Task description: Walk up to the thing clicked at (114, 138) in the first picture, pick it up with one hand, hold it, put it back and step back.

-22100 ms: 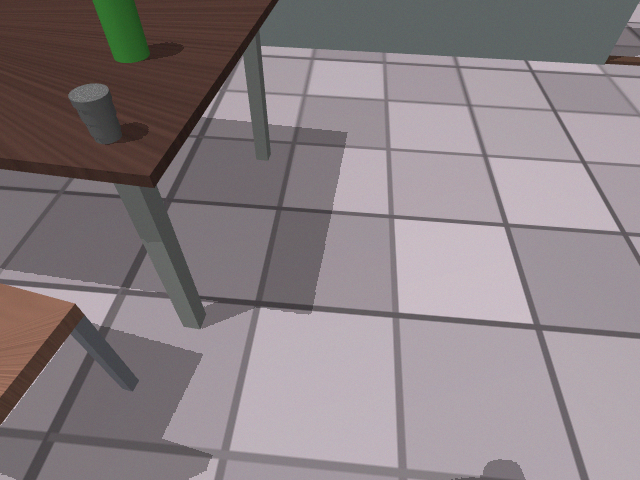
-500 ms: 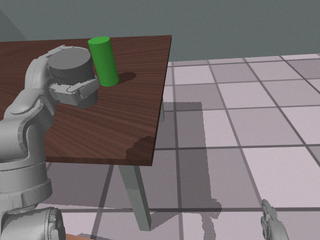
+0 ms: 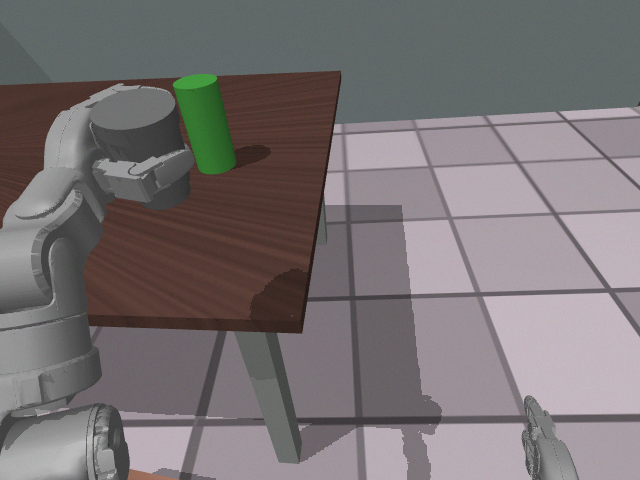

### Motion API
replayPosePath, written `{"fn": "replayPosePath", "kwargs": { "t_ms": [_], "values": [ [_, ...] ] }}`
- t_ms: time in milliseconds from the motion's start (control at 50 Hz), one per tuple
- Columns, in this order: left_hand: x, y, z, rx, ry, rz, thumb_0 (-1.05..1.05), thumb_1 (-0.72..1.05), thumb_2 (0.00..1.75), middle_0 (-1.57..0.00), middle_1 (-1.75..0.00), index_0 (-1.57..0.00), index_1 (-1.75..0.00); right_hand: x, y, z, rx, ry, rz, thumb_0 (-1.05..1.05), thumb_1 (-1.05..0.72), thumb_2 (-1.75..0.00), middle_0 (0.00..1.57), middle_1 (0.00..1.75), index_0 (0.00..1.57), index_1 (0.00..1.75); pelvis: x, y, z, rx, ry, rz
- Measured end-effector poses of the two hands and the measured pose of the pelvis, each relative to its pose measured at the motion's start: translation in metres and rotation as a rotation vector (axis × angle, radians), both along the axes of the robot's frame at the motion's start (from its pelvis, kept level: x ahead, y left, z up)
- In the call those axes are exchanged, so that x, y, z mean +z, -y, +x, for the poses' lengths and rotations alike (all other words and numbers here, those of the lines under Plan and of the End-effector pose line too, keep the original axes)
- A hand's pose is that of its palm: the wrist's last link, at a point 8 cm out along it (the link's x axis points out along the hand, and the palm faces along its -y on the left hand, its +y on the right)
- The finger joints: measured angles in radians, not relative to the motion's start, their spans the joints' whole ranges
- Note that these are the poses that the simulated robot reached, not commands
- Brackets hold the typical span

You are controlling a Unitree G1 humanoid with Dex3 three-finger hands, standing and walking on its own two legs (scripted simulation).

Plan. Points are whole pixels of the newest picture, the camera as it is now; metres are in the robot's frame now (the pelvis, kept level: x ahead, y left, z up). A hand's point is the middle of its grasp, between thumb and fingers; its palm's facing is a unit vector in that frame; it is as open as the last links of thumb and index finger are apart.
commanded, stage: hold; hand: left
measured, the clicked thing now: (150, 154) +0.34 +0.17 +0.30
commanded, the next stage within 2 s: crouch in 1.08 s
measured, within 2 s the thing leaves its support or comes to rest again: neither
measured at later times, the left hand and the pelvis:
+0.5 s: hand (155, 164) +0.33 +0.17 +0.29, palm faces +0.08 -1.00 +0.00, open 9.8 cm; pelvis +0.00 +0.00 +0.00, yaw +0 degrees
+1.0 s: hand (159, 161) +0.34 +0.16 +0.30, palm faces +0.06 -1.00 +0.00, open 9.8 cm; pelvis +0.00 +0.00 +0.00, yaw +0 degrees
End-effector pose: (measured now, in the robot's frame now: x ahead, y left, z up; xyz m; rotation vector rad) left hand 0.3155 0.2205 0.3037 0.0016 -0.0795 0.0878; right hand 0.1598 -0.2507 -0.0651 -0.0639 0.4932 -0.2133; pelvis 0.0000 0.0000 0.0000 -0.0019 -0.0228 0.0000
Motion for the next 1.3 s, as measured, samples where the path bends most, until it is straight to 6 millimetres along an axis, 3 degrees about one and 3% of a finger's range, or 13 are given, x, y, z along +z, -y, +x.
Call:
{"fn": "replayPosePath", "kwargs": {
  "t_ms": [360,600,780,1060,1300],
  "values": [
    [-0.003,0.003,-0.003,-0.012,-0.005,-0.002,-0.01,-0.36,1.16,-0.77,-1.1,-0.71,-1.07,0.001,0.0,-0.001,-0.003,0.001,0.001,-0.01,0.53,-0.05,0.05,0.05,0.05,0.05,0.0,0.0,-0.002,-0.001,0.003,0.0],
    [-0.017,0.005,-0.008,-0.021,-0.017,0.0,-0.01,-0.36,1.15,-0.77,-1.1,-0.71,-1.07,0.0,0.002,-0.004,-0.005,-0.004,-0.006,-0.01,0.54,-0.05,0.06,0.05,0.05,0.05,0.0,0.001,-0.002,-0.001,0.003,0.0],
    [-0.006,0.002,-0.006,-0.007,0.007,0.0,-0.01,-0.36,1.15,-0.77,-1.1,-0.71,-1.07,0.002,0.004,0.0,-0.012,0.009,-0.014,-0.01,0.54,-0.05,0.05,0.05,0.05,0.05,0.0,0.002,-0.003,0.001,0.005,0.0],
    [-0.009,0.007,-0.004,-0.022,-0.008,0.0,-0.01,-0.36,1.15,-0.77,-1.1,-0.71,-1.07,0.001,0.002,-0.002,-0.008,0.011,-0.003,-0.01,0.53,-0.05,0.06,0.05,0.05,0.05,0.0,0.001,-0.002,0.0,0.005,0.001],
    [-0.008,-0.001,-0.003,-0.01,-0.011,0.002,-0.01,-0.36,1.15,-0.77,-1.1,-0.71,-1.07,0.001,0.0,-0.003,0.0,0.003,-0.011,-0.01,0.53,-0.05,0.05,0.05,0.05,0.05,0.001,0.0,-0.003,0.0,0.004,0.0]
  ]
}}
